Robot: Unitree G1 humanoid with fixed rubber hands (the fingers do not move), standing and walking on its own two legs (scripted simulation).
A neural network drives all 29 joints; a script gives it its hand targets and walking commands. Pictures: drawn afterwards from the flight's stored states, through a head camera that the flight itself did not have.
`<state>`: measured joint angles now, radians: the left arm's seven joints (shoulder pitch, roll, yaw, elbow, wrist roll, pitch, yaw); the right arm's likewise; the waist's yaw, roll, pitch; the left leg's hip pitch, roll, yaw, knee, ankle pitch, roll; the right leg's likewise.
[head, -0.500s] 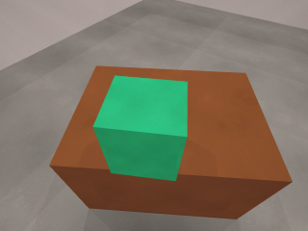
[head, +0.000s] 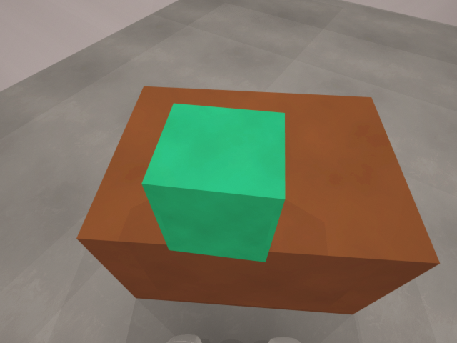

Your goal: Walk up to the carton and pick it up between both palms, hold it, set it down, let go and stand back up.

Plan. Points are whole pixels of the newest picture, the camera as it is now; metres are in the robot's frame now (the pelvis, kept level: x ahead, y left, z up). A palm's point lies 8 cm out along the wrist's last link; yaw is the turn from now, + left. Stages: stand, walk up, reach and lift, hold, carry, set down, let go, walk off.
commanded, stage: walk up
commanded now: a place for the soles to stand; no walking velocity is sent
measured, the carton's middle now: (222, 187) +0.43 +0.04 -0.04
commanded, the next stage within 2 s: reach and lift in 1.94 s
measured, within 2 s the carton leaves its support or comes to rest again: neither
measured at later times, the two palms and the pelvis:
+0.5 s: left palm out of the picture +0.04 +0.34 -0.12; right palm out of the picture +0.04 -0.26 -0.12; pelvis -0.01 +0.03 +0.00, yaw +1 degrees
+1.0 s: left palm out of the picture +0.04 +0.35 -0.12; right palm out of the picture +0.05 -0.24 -0.12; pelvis -0.01 +0.05 +0.00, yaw +2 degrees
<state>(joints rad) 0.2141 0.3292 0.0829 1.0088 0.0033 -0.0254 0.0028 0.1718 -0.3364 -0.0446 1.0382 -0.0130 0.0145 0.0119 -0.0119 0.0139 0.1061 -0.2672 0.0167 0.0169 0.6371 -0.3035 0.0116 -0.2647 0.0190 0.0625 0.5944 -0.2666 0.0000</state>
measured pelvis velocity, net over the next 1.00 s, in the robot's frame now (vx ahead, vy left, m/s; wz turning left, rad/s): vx -0.01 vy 0.05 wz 0.03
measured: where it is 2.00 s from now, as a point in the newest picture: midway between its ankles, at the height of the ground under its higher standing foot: outside the picture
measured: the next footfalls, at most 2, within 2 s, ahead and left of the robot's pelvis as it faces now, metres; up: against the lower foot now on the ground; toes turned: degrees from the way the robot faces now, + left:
right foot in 0.54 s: +0.04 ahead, -0.09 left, +0.00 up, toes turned +4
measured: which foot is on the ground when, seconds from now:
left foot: down 0.00-1.00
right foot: down 0.00-0.20, up 0.22-0.52, down 0.54-1.00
